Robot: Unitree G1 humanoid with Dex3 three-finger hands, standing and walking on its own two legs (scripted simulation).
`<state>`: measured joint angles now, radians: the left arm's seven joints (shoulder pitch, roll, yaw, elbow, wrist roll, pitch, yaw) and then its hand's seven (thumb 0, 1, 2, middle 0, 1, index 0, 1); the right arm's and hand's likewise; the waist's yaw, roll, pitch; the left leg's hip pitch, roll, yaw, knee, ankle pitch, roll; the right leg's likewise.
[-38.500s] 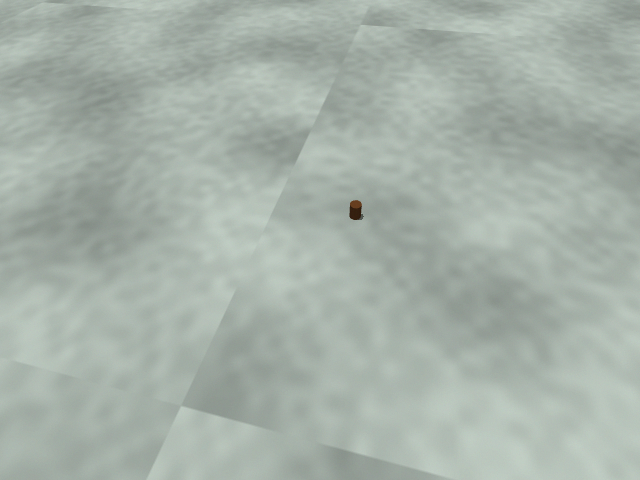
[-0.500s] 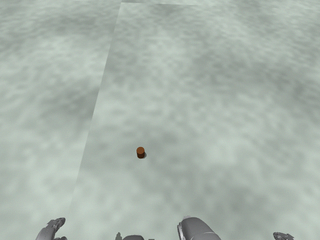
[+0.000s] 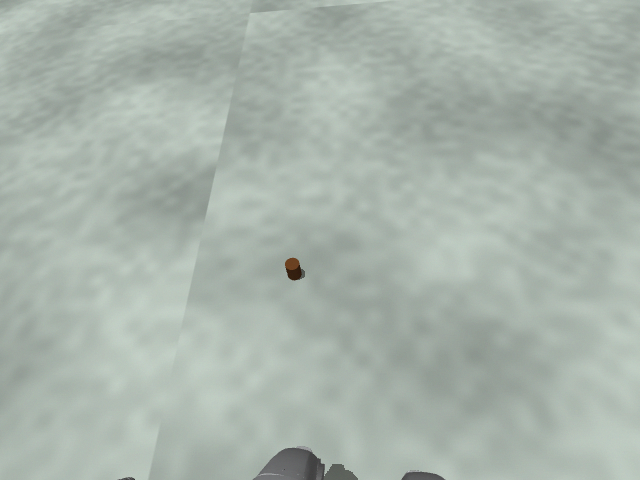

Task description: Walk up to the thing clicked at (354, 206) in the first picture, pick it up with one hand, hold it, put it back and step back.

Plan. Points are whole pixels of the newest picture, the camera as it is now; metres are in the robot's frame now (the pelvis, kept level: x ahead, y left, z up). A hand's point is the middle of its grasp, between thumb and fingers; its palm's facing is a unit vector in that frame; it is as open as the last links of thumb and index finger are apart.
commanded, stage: step back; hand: left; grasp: from above
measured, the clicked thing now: (293, 269) +0.84 +0.20 -0.73
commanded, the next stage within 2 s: stand in 1.52 s
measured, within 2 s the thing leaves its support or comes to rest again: neither
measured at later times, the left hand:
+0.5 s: hand out of the picture -0.12 +0.24 -0.15, palm faces -0.01 -0.92 -0.39, open 7.4 cm
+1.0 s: hand out of the picture -0.12 +0.25 -0.14, palm faces +0.06 -0.91 -0.40, open 7.4 cm
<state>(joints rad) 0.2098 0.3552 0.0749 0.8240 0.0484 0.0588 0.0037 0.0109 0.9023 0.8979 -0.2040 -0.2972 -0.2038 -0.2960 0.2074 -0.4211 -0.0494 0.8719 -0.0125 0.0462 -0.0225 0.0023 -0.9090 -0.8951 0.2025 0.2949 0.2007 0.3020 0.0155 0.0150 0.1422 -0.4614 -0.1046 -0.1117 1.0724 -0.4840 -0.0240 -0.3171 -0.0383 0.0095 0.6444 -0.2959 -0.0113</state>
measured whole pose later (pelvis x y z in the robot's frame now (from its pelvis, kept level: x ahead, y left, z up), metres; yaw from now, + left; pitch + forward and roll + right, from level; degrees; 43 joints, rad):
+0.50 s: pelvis -0.17 -0.03 +0.00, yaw -1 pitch -3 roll -1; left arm 0.24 0.36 0.07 0.95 0.04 0.01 -0.01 0.01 0.91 0.90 -0.20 -0.30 -0.20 -0.30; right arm 0.11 -0.39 -0.05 0.88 -0.04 0.04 0.00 0.00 -0.91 -0.89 0.20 0.30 0.20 0.30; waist 0.03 0.03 0.10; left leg -0.45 0.01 -0.09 0.76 -0.40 0.00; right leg -0.21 0.04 0.04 0.63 -0.39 -0.03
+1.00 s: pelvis -0.18 -0.03 +0.00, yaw +3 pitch -3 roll +0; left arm 0.20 0.38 0.07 0.99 0.04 -0.04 -0.01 0.01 0.91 0.90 -0.20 -0.30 -0.20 -0.30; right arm 0.21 -0.36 -0.05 1.00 -0.03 0.02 0.02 0.00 -0.91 -0.89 0.20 0.30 0.20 0.30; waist 0.01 0.02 0.05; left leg -0.33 -0.02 -0.09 0.76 -0.44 0.00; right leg -0.23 0.01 -0.05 0.59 -0.31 -0.04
